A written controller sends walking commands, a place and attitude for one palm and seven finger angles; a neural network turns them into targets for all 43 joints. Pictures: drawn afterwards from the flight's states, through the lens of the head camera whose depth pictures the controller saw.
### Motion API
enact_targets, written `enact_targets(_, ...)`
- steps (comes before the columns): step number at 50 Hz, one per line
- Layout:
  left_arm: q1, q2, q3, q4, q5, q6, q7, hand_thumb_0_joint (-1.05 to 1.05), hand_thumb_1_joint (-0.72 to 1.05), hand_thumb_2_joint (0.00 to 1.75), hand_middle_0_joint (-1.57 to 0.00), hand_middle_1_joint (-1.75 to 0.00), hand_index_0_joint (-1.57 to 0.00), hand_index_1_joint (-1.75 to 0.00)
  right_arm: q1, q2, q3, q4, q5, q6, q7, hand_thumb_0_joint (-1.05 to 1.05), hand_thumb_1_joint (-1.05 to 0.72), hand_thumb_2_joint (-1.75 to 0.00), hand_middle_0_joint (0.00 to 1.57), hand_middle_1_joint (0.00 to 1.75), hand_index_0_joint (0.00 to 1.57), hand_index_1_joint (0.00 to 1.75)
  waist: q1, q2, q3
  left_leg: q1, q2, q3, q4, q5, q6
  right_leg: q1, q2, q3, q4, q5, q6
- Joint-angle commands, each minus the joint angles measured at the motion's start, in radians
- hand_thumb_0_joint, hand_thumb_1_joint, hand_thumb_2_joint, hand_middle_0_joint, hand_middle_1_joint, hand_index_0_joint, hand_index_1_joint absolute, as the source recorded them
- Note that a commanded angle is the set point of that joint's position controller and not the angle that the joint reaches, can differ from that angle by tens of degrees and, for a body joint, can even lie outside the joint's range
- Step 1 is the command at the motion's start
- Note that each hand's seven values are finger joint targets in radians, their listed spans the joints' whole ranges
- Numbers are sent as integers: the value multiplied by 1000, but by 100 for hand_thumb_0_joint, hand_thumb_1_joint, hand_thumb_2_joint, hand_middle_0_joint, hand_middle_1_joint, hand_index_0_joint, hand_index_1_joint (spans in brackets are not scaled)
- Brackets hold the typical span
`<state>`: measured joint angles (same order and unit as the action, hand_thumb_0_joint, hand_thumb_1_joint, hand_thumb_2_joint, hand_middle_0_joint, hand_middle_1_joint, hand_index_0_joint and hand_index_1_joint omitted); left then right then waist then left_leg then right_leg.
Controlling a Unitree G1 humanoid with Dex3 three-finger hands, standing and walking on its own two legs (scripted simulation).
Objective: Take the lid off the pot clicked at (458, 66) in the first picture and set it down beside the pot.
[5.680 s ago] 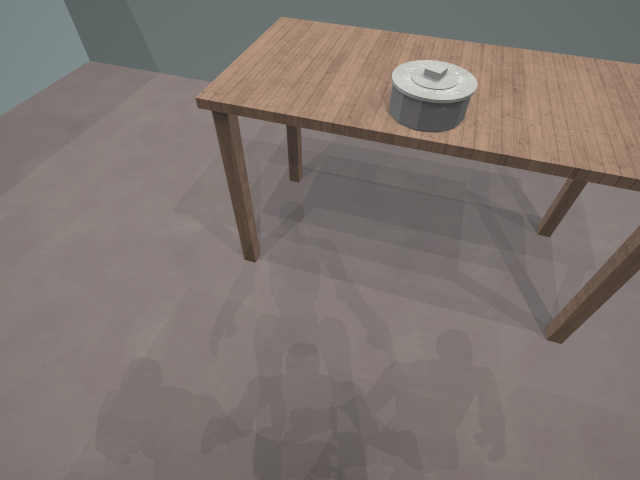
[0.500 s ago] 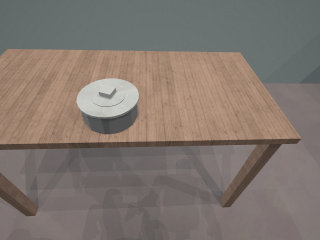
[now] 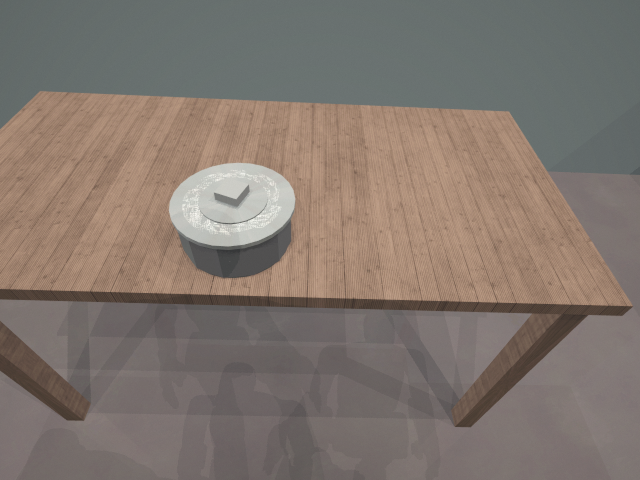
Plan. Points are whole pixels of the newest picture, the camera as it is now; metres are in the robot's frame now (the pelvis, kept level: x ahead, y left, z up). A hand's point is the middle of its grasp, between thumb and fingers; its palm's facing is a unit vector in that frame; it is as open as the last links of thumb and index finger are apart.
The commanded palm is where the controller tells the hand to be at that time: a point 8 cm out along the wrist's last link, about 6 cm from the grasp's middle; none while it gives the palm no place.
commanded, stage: look again from close up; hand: left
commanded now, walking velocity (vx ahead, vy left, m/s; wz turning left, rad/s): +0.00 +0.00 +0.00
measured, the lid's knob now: (232, 191) +0.52 +0.19 +0.06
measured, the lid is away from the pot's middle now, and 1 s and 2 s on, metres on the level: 0.00 0.00 0.00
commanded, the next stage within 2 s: lift the closed hand beside the body in 1.56 s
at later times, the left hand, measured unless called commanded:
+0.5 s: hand out of the picture +0.04 +0.21 -0.17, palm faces +0.04 -0.98 -0.19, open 7.4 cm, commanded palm none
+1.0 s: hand out of the picture +0.00 +0.21 -0.17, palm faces +0.05 -0.99 -0.16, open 7.4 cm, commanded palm none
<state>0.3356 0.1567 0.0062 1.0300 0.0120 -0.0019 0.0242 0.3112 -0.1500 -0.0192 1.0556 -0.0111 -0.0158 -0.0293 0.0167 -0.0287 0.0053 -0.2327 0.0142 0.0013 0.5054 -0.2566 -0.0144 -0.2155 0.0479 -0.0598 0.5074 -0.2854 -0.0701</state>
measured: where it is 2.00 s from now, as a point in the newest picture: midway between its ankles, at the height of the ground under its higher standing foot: outside the picture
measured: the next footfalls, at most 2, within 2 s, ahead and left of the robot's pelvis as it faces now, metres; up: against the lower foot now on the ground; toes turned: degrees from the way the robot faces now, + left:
none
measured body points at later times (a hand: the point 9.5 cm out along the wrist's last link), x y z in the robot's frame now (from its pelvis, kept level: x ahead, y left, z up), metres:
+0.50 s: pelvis +0.03 +0.03 +0.01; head +0.04 +0.04 +0.46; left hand +0.04 +0.26 -0.15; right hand +0.04 -0.19 -0.15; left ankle +0.00 +0.13 -0.74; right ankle -0.01 -0.07 -0.74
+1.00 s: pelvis +0.02 +0.05 +0.01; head +0.03 +0.06 +0.46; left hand +0.00 +0.26 -0.16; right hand +0.01 -0.17 -0.15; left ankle +0.00 +0.13 -0.74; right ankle -0.01 -0.07 -0.74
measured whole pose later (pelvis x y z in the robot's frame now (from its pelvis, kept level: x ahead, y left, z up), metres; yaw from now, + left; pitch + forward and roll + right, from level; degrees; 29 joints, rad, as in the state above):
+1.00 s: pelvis +0.02 +0.05 +0.01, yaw +0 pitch -2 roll +0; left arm 0.32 0.15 -0.01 1.10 0.01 -0.01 0.04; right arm 0.30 -0.12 0.01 1.14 0.00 -0.02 -0.04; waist 0.01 -0.02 0.04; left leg -0.14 -0.05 0.02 0.42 -0.25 0.05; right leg -0.12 -0.01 -0.04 0.41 -0.26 0.00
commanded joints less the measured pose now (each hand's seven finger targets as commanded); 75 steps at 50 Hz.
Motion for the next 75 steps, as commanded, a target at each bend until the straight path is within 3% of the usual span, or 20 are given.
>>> enact_targets(1, 37, 108, 20, -29, -3, -29, 6, 0, 90, 90, -20, -30, -20, -30, 37, -56, 8, -21, 3, -19, -2, 0, -90, -90, 20, 30, 20, 30, 0, 99, 41, 9, 85, -72, -110, 159, 44, 10, -133, 147, -145, 135, 17)
enact_targets(8, 42, 92, 9, 2, -4, -32, 13, 0, 90, 90, -20, -30, -20, -30, 28, -82, 6, 1, 7, -21, -11, 0, -90, -90, 20, 30, 20, 30, -10, 40, 5, 81, 91, -71, -99, 282, 45, 59, -151, 118, -127, 289, 17)
enact_targets(12, 34, 91, 9, 11, -3, -27, 15, 0, 90, 90, -20, -30, -20, -30, 20, -87, 7, 9, 7, -20, -12, 0, -90, -90, 20, 30, 20, 30, -8, 46, 29, 81, 92, -78, -117, 287, 51, 59, -150, 106, -130, 264, 21)
enact_targets(16, 34, 98, 9, 17, -5, -28, 16, 0, 90, 90, -20, -30, -20, -30, 18, -86, 8, 16, 7, -19, -11, 0, -90, -90, 20, 30, 20, 30, -5, 12, 28, 89, 91, -82, -127, 289, 54, 73, -154, 105, -137, 281, 22)
enact_targets(24, 25, 98, 10, 17, -5, -25, 20, 0, 90, 90, -20, -30, -20, -30, 22, -92, 8, 31, 7, -19, -11, 0, -90, -90, 20, 30, 20, 30, -6, 33, 32, 100, 87, -85, -137, 309, 56, 82, -163, 100, -137, 277, 25)
enact_targets(36, 33, 99, 8, 29, -5, -21, 19, 0, 90, 90, -20, -30, -20, -30, 36, -85, 9, 45, 10, -17, -10, 0, -90, -90, 20, 30, 20, 30, -6, 15, 62, 89, 85, -97, -157, 251, 65, 70, -157, 97, -156, 208, 29)
enact_targets(40, 39, 88, 8, 37, -4, -19, 20, 0, 90, 90, -20, -30, -20, -30, 46, -82, 11, 50, 9, -18, -11, 0, -90, -90, 20, 30, 20, 30, -9, 46, 69, 89, 83, -96, -164, 241, 65, 59, -158, 95, -154, 183, 31)
enact_targets(46, 59, 83, 5, 49, -3, -20, 18, 0, 90, 90, -20, -30, -20, -30, 50, -75, 10, 55, 11, -19, -11, 0, -90, -90, 20, 30, 20, 30, -4, 21, 66, 85, 83, -100, -167, 211, 71, 58, -156, 89, -163, 167, 34)
enact_targets(50, 67, 73, 3, 54, -2, -21, 20, 0, 90, 90, -20, -30, -20, -30, 60, -72, 10, 59, 11, -20, -11, 0, -90, -90, 20, 30, 20, 30, -8, 40, 71, 86, 80, -100, -170, 209, 72, 48, -157, 92, -161, 161, 35)
enact_targets(56, 80, 69, 1, 65, -1, -20, 20, 0, 90, 90, -20, -30, -20, -30, 63, -63, 10, 62, 13, -18, -10, 0, -90, -90, 20, 30, 20, 30, -6, 6, 92, 58, 79, -104, -175, 159, 75, 42, -154, 88, -169, 136, 35)
enact_targets(59, 85, 62, 1, 69, 0, -19, 20, 0, 90, 90, -20, -30, -20, -30, 69, -64, 10, 63, 11, -18, -10, 0, -90, -90, 20, 30, 20, 30, -9, 43, 92, 58, 76, -106, -181, 135, 73, 31, -154, 91, -165, 119, 36)
enact_targets(66, 97, 60, -2, 76, 1, -19, 20, 0, 90, 90, -20, -30, -20, -30, 74, -56, 9, 64, 12, -17, -9, 0, -90, -90, 20, 30, 20, 30, -4, 15, 101, 39, 77, -111, -192, 93, 77, 28, -150, 86, -167, 103, 38)
enact_targets(69, 102, 53, -2, 77, 2, -21, 22, 0, 90, 90, -20, -30, -20, -30, 80, -55, 9, 67, 12, -20, -10, 0, -90, -90, 20, 30, 20, 30, -7, 40, 88, 50, 77, -109, -187, 122, 77, 25, -153, 89, -159, 121, 38)
enact_targets(71, 107, 55, -3, 78, 1, -21, 21, 0, 90, 90, -20, -30, -20, -30, 80, -50, 10, 67, 14, -21, -10, 0, -90, -90, 20, 30, 20, 30, -2, 7, 93, 41, 78, -109, -185, 122, 80, 33, -152, 83, -164, 122, 39)
enact_targets(75, 110, 47, -3, 80, 2, -22, 23, 0, 90, 90, -20, -30, -20, -30, 89, -49, 10, 70, 13, -22, -10, 0, -90, -90, 20, 30, 20, 30, -7, 37, 85, 50, 76, -109, -184, 134, 78, 28, -154, 84, -157, 128, 40)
